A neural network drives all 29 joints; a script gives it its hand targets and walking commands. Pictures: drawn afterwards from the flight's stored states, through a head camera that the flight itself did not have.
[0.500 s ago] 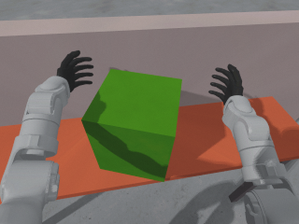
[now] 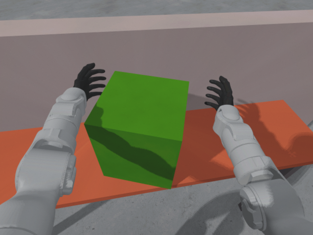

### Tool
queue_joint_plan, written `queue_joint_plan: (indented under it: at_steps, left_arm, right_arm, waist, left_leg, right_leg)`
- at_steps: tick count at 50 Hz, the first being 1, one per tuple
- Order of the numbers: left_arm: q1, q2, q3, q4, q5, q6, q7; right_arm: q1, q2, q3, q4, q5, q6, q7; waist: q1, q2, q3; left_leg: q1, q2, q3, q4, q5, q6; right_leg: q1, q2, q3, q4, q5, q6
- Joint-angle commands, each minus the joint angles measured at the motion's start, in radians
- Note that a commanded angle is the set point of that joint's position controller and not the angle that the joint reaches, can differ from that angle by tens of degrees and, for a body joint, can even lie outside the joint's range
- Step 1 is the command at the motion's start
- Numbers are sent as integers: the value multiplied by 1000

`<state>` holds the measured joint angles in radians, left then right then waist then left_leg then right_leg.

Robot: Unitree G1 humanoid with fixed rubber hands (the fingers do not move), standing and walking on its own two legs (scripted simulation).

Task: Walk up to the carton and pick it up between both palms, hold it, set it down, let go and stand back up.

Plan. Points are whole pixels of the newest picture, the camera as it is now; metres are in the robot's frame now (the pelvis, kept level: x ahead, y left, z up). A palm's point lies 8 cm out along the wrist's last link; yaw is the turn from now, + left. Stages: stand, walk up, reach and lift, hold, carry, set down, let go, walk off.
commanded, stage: reach and lift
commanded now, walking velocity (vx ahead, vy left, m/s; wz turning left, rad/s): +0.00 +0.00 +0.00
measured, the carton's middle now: (143, 131) +0.39 +0.00 +0.03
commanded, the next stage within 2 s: none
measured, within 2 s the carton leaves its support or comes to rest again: neither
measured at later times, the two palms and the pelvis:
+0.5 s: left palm (87, 107) +0.46 +0.15 +0.08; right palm (213, 118) +0.38 -0.20 +0.08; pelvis +0.01 +0.01 -0.01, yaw +0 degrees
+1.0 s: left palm (92, 110) +0.45 +0.14 +0.08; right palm (203, 118) +0.38 -0.17 +0.08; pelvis +0.00 +0.01 -0.01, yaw +0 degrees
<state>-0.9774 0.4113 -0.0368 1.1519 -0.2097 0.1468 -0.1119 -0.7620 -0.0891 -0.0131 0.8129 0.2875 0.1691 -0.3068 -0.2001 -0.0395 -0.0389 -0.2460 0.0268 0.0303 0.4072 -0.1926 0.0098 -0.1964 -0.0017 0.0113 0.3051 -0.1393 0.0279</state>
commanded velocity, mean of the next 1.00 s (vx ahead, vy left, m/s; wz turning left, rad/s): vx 0.00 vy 0.00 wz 0.00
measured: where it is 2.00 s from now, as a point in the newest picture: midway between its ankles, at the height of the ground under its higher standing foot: outside the picture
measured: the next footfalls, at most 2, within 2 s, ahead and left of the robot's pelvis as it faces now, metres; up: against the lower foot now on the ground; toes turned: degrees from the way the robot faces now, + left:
none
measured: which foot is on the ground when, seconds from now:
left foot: down 0.00-1.00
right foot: down 0.00-1.00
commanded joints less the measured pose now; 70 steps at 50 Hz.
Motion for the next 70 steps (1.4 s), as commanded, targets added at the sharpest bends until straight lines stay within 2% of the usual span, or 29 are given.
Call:
queue_joint_plan:
  at_steps: [1, 7, 11, 12, 14, 17, 18, 20, 21, 23, 27, 28, 30, 33, 36, 37, 39, 42, 44, 53, 55, 57, 58, 59, 60, 63, 64, 65, 70]
  left_arm:
    - [-437, 115, 31, -133, 9, -112, 21]
    - [-422, 50, -19, 20, -15, -170, 17]
    - [-422, 33, -23, 16, -31, -232, 34]
    - [-442, 42, -9, -15, -22, -248, 42]
    - [-448, 29, -20, 24, -16, -260, 46]
    - [-402, 8, -2, 17, 20, -261, 46]
    - [-405, 6, 5, 12, 38, -258, 45]
    - [-394, -5, -1, 0, 33, -260, 41]
    - [-395, -9, 8, -32, 39, -262, 44]
    - [-375, -13, 15, -7, 49, -248, 44]
    - [-384, -57, 5, -67, 57, -222, 52]
    - [-380, -62, 2, -98, 58, -222, 55]
    - [-371, -78, 13, -145, 70, -215, 63]
    - [-369, -114, 15, -116, 84, -187, 60]
    - [-401, -131, 33, -127, 97, -196, 64]
    - [-367, -156, 31, -134, 107, -199, 65]
    - [-383, -163, 53, -146, 142, -194, 69]
    - [-368, -201, 52, -125, 164, -164, 69]
    - [-354, -236, 49, -172, 183, -159, 75]
    - [-412, -252, 76, -171, 208, -171, 83]
    - [-423, -252, 77, -188, 203, -176, 85]
    - [-412, -276, 80, -153, 206, -168, 74]
    - [-391, -283, 94, -155, 222, -164, 72]
    - [-396, -293, 96, -143, 228, -167, 65]
    - [-393, -313, 109, -154, 248, -165, 60]
    - [-402, -354, 158, -211, 314, -186, 49]
    - [-393, -363, 189, -214, 351, -184, 40]
    - [-364, -364, 204, -203, 376, -181, 31]
    - [-326, -420, 277, -206, 474, -179, -1]
  right_arm:
    - [-350, -81, -31, -138, -30, -111, 3]
    - [-360, -78, -48, -59, -61, -189, 5]
    - [-357, -73, -27, -22, -49, -245, 21]
    - [-363, -89, -37, -24, -46, -259, 26]
    - [-361, -85, -43, 38, -54, -271, 34]
    - [-321, -83, -23, 102, -22, -302, 32]
    - [-305, -83, -27, 137, -16, -308, 28]
    - [-325, -71, -18, 106, -7, -322, 22]
    - [-324, -73, -12, 77, 0, -333, 21]
    - [-309, -70, -4, 109, 1, -323, 19]
    - [-323, -67, -23, 84, -8, -323, 15]
    - [-319, -64, -32, 52, -13, -325, 12]
    - [-323, -59, -41, 1, -32, -335, 5]
    - [-324, -23, -55, 43, -54, -303, 1]
    - [-354, 33, -62, 20, -83, -303, -10]
    - [-328, 42, -64, 12, -93, -309, -12]
    - [-326, 50, -84, 52, -117, -317, -21]
    - [-322, 77, -118, 115, -146, -312, -36]
    - [-307, 91, -125, 100, -149, -323, -37]
    - [-364, 133, -165, 84, -205, -330, -22]
    - [-377, 137, -168, 53, -212, -342, -22]
    - [-388, 163, -172, 75, -225, -334, -16]
    - [-377, 159, -179, 73, -236, -338, -10]
    - [-368, 179, -190, 84, -257, -335, -7]
    - [-367, 200, -199, 82, -274, -339, 3]
    - [-332, 235, -253, 78, -348, -373, 30]
    - [-322, 251, -266, 100, -366, -381, 42]
    - [-297, 247, -289, 109, -394, -392, 48]
    - [-252, 312, -358, 131, -500, -435, 84]
  waist:
    - [-8, 122, -445]
    - [-27, 117, -433]
    - [-16, 113, -537]
    - [-5, 128, -590]
    - [-17, 149, -577]
    - [-11, 169, -574]
    - [-15, 200, -552]
    - [-18, 177, -553]
    - [-4, 189, -578]
    - [-9, 161, -537]
    - [7, 177, -502]
    - [-2, 179, -532]
    - [8, 189, -608]
    - [-1, 159, -502]
    - [3, 139, -507]
    - [-8, 138, -531]
    - [-5, 169, -529]
    - [-18, 130, -435]
    - [-15, 168, -470]
    - [13, 174, -471]
    - [15, 162, -521]
    - [7, 135, -443]
    - [16, 131, -428]
    - [4, 117, -416]
    - [20, 126, -397]
    - [19, 144, -466]
    - [32, 163, -433]
    - [21, 157, -415]
    - [28, 137, -290]
  left_leg:
    - [224, -34, 3, 2, 140, -18]
    - [186, -27, -9, 32, 87, -25]
    - [202, -21, -21, 89, 205, -40]
    - [215, -20, -19, 100, 247, -50]
    - [217, -17, -28, 112, 246, -62]
    - [248, -19, -30, 137, 338, -71]
    - [244, -21, -31, 141, 364, -81]
    - [231, -24, -29, 140, 333, -73]
    - [239, -27, -24, 145, 367, -78]
    - [224, -28, -23, 139, 352, -72]
    - [247, -15, -16, 126, 349, -84]
    - [254, -17, -14, 129, 354, -84]
    - [280, -15, -12, 146, 413, -93]
    - [260, -9, -11, 114, 315, -77]
    - [197, -19, -1, 97, 259, -61]
    - [216, -18, -2, 107, 288, -61]
    - [233, -16, 4, 111, 319, -76]
    - [215, -5, 0, 87, 261, -64]
    - [240, -3, 3, 86, 285, -73]
    - [174, -6, 22, 55, 183, -67]
    - [183, -6, 26, 62, 202, -67]
    - [176, -7, 23, 50, 180, -58]
    - [180, -6, 22, 43, 175, -57]
    - [170, -6, 27, 29, 133, -49]
    - [172, -6, 29, 19, 135, -50]
    - [236, -5, 36, 26, 219, -64]
    - [250, -8, 40, 24, 244, -67]
    - [256, -11, 45, 16, 244, -68]
    - [227, -21, 60, -45, 169, -59]
  right_leg:
    - [-11, 39, -74, 15, 312, -5]
    - [-111, 35, -82, 30, 237, -7]
    - [-167, 45, -95, 60, 275, -9]
    - [-170, 50, -99, 68, 290, -5]
    - [-205, 47, -104, 69, 269, -7]
    - [-202, 54, -95, 71, 342, -9]
    - [-195, 52, -91, 74, 364, -12]
    - [-203, 52, -91, 68, 341, -10]
    - [-193, 56, -89, 73, 372, -7]
    - [-177, 57, -88, 69, 363, -3]
    - [-204, 64, -100, 54, 302, -17]
    - [-207, 64, -98, 48, 303, -18]
    - [-202, 69, -107, 59, 351, -15]
    - [-203, 63, -104, 34, 263, -15]
    - [-190, 51, -96, 40, 253, -5]
    - [-177, 53, -94, 43, 289, -5]
    - [-172, 56, -99, 41, 304, -9]
    - [-167, 58, -104, 23, 252, -11]
    - [-176, 61, -113, 20, 253, -15]
    - [-151, 45, -102, 17, 175, -9]
    - [-144, 50, -110, 22, 203, -5]
    - [-139, 46, -111, 10, 180, -1]
    - [-135, 49, -112, 9, 167, -1]
    - [-133, 43, -111, -1, 130, 2]
    - [-128, 45, -116, -4, 115, -1]
    - [-113, 47, -125, -10, 166, -1]
    - [-98, 46, -125, -19, 173, -3]
    - [-79, 45, -126, -26, 182, 1]
    - [0, 41, -135, -51, 132, 13]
